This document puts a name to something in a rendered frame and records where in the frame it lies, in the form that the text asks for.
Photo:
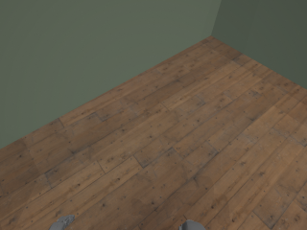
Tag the robot left hand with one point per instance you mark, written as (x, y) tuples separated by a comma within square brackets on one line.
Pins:
[(62, 222)]

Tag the right robot thigh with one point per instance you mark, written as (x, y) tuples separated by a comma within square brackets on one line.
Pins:
[(191, 225)]

